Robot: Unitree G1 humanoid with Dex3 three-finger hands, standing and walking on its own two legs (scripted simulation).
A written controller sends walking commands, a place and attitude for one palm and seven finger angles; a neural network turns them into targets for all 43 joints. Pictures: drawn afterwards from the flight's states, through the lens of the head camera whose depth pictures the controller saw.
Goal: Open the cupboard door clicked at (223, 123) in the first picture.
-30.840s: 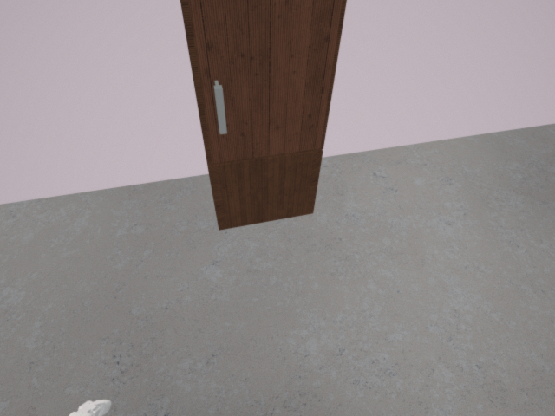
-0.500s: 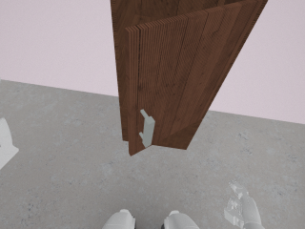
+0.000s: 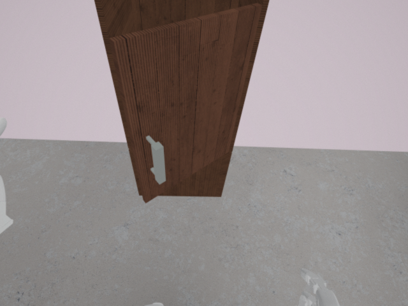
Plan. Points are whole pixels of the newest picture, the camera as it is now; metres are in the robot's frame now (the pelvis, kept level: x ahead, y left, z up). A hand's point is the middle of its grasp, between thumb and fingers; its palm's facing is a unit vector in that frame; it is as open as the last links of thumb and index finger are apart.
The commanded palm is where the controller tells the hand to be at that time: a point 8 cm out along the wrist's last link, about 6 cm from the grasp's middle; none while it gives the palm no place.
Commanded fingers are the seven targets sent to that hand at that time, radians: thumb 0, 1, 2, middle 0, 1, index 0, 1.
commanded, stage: stop stepping back and stand still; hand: left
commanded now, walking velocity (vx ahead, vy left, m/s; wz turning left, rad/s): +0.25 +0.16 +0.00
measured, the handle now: (155, 160) +0.51 +0.17 -0.09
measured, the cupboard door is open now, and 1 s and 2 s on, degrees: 39 39 39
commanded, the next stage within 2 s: let the arm hang, fingers relaxed in 0.72 s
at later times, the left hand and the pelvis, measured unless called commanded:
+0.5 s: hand out of the picture +0.13 +0.32 +0.18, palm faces +0.53 -0.74 -0.42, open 7.5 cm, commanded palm +0.07 +0.33 +0.19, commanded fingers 0.00 0.90 0.90 -0.20 -0.30 -0.20 -0.30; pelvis -0.06 +0.03 +0.00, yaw +1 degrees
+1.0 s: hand out of the picture +0.09 +0.29 -0.07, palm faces +0.10 -0.92 -0.39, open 7.4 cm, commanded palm none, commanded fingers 0.00 0.90 0.90 -0.20 -0.30 -0.20 -0.30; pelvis -0.10 +0.04 +0.00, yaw +3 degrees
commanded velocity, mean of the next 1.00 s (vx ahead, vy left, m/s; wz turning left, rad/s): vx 0.01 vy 0.01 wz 0.00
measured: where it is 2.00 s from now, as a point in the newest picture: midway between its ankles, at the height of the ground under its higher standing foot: outside the picture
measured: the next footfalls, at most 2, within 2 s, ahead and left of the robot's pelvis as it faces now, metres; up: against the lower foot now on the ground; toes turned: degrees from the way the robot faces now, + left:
left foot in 0.02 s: +0.08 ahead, +0.11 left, +0.00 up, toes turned +2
right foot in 1.08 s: -0.06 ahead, -0.09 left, +0.00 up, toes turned +5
